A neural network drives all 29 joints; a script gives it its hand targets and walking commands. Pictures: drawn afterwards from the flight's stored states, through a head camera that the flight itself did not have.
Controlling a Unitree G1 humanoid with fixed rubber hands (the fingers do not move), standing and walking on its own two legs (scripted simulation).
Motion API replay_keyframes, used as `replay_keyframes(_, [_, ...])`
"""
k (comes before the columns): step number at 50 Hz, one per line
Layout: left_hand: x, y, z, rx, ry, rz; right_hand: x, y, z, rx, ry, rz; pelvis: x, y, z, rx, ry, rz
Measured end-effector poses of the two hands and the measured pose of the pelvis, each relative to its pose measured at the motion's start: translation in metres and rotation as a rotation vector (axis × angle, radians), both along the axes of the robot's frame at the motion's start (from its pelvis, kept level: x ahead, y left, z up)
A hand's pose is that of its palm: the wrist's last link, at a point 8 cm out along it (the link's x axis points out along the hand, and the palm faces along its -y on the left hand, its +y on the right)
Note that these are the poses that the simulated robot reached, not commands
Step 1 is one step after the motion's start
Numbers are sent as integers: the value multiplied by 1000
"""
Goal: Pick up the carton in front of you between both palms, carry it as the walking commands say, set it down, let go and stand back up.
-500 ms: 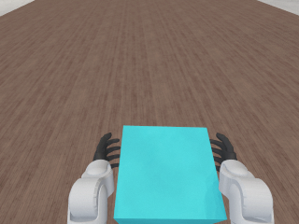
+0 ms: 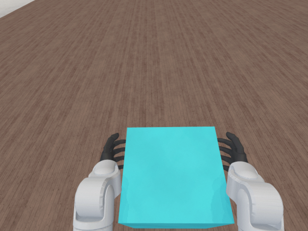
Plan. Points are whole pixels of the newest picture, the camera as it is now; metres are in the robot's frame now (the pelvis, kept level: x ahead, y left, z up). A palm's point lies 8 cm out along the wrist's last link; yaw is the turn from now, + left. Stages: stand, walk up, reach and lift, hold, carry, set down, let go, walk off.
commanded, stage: carry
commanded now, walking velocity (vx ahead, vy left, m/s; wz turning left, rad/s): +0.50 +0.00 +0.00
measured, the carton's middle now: (170, 182) +0.27 +0.00 +0.01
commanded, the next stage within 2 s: none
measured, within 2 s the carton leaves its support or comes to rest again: neither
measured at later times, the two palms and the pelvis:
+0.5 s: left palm (133, 79) +0.63 +0.12 +0.10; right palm (211, 82) +0.61 -0.16 +0.09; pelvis +0.37 -0.01 -0.01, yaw -1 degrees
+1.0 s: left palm (134, 47) +0.98 +0.16 +0.08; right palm (189, 47) +0.96 -0.13 +0.07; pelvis +0.71 +0.03 -0.02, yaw -2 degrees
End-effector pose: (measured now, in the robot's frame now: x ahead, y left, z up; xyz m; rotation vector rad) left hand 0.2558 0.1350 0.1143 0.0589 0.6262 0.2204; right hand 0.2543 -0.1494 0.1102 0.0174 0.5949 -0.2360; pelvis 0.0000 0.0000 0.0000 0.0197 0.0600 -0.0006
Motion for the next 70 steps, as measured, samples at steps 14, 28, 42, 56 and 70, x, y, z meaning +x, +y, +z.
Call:
replay_keyframes(14, [215,15,-30,-34,106,-58,187,16,-26,-45,150,-51,191,29,10,-34,24,-63])
replay_keyframes(28, [410,-16,-13,1,-21,3,400,-16,-19,-4,28,-9,404,-16,-11,-35,-25,1])
replay_keyframes(42, [596,-3,10,-7,-14,26,590,-3,1,-2,33,22,588,-8,9,5,0,5])
replay_keyframes(56, [792,23,-46,-37,123,-45,761,24,-43,-58,213,-45,760,35,7,-31,34,-63])
replay_keyframes(70, [907,10,-4,-7,-47,-13,891,12,-10,-24,40,13,898,10,0,-37,13,-4])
